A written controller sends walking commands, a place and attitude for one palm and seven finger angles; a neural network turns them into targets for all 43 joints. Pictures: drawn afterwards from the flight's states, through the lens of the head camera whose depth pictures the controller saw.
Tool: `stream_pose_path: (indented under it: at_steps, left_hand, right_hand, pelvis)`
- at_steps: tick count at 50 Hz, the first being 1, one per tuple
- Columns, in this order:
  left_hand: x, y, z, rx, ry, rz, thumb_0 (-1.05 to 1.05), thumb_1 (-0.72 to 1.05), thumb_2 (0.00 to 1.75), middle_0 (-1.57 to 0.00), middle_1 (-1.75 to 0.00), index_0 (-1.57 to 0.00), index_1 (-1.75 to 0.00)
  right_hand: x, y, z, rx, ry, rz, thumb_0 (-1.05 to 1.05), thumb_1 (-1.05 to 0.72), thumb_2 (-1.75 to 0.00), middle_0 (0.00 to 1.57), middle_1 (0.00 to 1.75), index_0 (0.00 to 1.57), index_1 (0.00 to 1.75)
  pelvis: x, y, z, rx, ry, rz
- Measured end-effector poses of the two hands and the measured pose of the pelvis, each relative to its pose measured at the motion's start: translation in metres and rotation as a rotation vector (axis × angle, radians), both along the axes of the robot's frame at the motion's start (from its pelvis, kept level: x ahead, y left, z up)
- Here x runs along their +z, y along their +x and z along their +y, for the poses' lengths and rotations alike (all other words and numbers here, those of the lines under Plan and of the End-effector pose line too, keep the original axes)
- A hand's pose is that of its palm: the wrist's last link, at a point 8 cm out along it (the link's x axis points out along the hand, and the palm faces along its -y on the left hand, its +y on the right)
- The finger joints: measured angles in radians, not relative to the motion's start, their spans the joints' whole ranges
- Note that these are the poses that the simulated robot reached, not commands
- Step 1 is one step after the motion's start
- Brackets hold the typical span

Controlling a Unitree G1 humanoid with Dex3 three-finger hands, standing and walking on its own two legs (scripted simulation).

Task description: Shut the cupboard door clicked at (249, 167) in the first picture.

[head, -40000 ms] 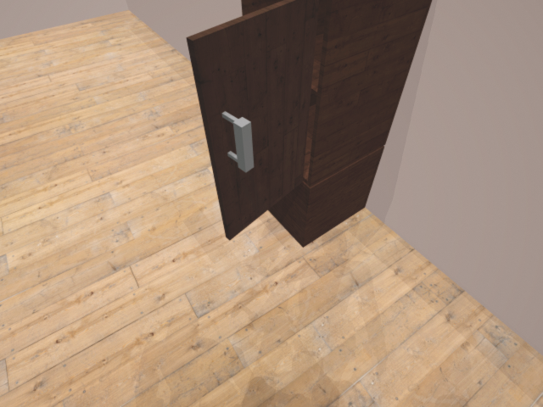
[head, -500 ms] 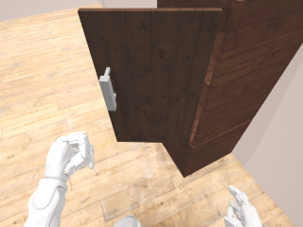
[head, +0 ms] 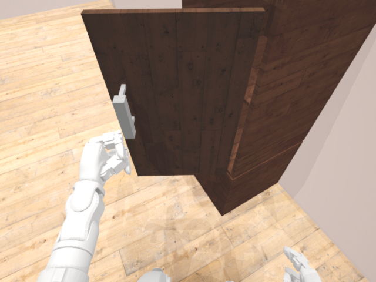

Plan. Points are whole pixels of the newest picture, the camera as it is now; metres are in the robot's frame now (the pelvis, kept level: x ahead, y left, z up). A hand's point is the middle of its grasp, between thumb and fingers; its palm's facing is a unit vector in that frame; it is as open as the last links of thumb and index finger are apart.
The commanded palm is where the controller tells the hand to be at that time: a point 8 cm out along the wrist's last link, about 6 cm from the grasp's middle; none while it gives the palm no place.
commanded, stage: bring the fist close to the handle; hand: left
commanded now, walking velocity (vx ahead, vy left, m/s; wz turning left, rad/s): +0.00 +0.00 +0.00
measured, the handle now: (126, 112) +0.49 +0.18 +0.08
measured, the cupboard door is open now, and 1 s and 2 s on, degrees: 61 60 38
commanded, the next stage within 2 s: push the door shut along its arc in 0.66 s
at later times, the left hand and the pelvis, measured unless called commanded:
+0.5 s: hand (132, 139) +0.40 +0.14 +0.08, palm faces +0.04 -1.00 +0.00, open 3.1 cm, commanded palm +0.37 +0.20 +0.08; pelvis +0.00 -0.01 +0.00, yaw -1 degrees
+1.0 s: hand (130, 134) +0.42 +0.15 +0.08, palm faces +0.00 -1.00 -0.01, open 3.2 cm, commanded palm +0.40 +0.20 +0.08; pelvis -0.01 +0.00 -0.01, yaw +0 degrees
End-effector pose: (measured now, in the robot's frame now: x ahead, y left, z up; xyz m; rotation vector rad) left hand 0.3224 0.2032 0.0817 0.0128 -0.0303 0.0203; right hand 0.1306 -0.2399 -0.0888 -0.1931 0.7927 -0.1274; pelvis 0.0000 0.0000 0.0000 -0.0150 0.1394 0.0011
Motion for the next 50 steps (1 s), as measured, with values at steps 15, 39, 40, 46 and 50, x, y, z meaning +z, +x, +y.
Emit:
stream_pose_path:
  at_steps: [15,39,40,46,50]
  left_hand:
    - [0.003,0.046,-0.008,0.015,-0.002,0.0,0.02,0.9,0.9,-1.3,-1.5,-1.3,-1.5]
    - [-0.001,0.048,0.0,0.018,-0.017,-0.008,0.02,0.9,0.9,-1.3,-1.5,-1.3,-1.5]
    - [-0.001,0.048,-0.001,0.016,-0.018,-0.006,0.02,0.9,0.9,-1.3,-1.5,-1.3,-1.5]
    - [-0.004,0.06,0.0,-0.007,-0.004,0.016,0.02,0.9,0.9,-1.3,-1.5,-1.3,-1.5]
    - [-0.002,0.072,0.003,-0.024,-0.001,0.014,0.03,0.9,0.91,-1.3,-1.5,-1.3,-1.5]
  right_hand:
    - [-0.013,-0.026,-0.013,-0.047,-0.007,0.099,0.01,-0.91,-0.9,0.2,0.3,0.2,0.3]
    - [-0.016,-0.042,-0.016,-0.079,-0.006,0.155,0.01,-0.91,-0.9,0.2,0.3,0.2,0.3]
    - [-0.015,-0.04,-0.016,-0.076,-0.006,0.15,0.01,-0.91,-0.9,0.2,0.3,0.2,0.3]
    - [-0.014,-0.034,-0.013,-0.063,-0.017,0.135,0.01,-0.91,-0.9,0.2,0.3,0.2,0.3]
    - [-0.017,-0.037,-0.013,-0.068,-0.024,0.146,0.0,-0.91,-0.9,0.2,0.3,0.2,0.3]
  pelvis:
    - [-0.003,-0.003,-0.004,-0.004,0.0,0.028]
    - [-0.002,-0.002,-0.003,-0.014,0.0,0.038]
    - [-0.002,-0.003,-0.003,-0.013,0.0,0.037]
    - [-0.005,-0.005,-0.002,-0.005,-0.005,0.043]
    - [-0.008,-0.007,0.0,-0.002,-0.01,0.055]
